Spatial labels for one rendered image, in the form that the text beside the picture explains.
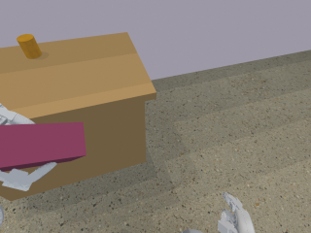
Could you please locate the sponge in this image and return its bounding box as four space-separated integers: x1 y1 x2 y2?
0 122 86 172

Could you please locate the table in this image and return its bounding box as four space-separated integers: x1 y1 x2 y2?
0 32 156 201

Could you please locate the left robot hand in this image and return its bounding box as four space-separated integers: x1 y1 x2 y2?
0 103 57 191

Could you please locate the right robot hand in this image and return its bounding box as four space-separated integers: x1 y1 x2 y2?
218 192 256 233

